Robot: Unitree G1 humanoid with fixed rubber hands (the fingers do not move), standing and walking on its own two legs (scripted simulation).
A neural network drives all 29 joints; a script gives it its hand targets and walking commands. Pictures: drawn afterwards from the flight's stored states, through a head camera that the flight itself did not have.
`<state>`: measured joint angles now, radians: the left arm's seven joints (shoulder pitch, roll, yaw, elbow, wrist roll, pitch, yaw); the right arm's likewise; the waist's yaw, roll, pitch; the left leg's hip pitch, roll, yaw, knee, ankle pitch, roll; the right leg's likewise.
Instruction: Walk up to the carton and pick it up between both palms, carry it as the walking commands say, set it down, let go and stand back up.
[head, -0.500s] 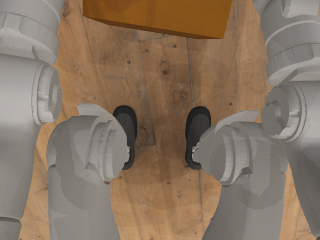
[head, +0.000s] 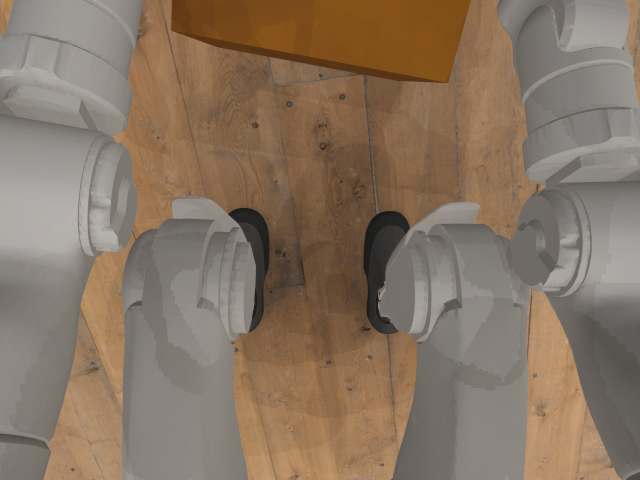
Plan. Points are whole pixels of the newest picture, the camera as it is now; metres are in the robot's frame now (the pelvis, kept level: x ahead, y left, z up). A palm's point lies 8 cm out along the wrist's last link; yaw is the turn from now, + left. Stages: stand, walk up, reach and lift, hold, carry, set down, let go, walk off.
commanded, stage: reach and lift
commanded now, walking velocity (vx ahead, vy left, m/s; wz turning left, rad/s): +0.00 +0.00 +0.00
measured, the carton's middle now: out of the picture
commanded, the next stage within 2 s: none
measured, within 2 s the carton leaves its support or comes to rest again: neither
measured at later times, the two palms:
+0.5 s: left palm out of the picture +0.58 +0.17 -0.12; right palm out of the picture +0.55 -0.15 -0.12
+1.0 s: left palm out of the picture +0.56 +0.15 -0.06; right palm out of the picture +0.53 -0.16 -0.06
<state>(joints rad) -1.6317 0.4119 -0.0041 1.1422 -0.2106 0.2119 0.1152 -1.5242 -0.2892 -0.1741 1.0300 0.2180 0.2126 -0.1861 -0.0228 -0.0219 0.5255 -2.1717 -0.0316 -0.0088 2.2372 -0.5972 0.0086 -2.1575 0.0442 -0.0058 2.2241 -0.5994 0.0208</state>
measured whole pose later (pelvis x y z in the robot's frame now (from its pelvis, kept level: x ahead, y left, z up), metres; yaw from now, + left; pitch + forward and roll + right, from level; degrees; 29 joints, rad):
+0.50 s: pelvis +0.00 +0.01 +0.03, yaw +0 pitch +30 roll -2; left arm -1.57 0.37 0.07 0.95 -0.12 0.30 0.18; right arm -1.45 -0.22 -0.33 0.80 0.09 0.30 -0.18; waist -0.02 -0.02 0.53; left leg -2.09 -0.04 0.00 2.15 -0.59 0.03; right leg -2.06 0.04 0.01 2.13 -0.60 0.05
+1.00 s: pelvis -0.02 +0.00 +0.07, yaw +1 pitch +28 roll -1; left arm -1.53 0.27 0.19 0.85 -0.02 0.36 0.21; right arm -1.43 -0.14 -0.42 0.69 -0.02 0.38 -0.30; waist -0.02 -0.01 0.52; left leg -1.97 -0.04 0.00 2.02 -0.54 0.01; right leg -1.95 0.05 0.02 2.01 -0.54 0.03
